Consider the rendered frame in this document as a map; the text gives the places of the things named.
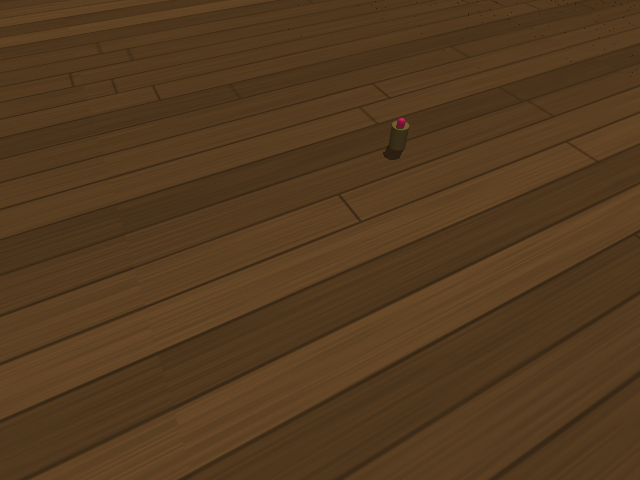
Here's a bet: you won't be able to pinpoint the bottle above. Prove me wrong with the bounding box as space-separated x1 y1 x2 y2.
389 118 409 150

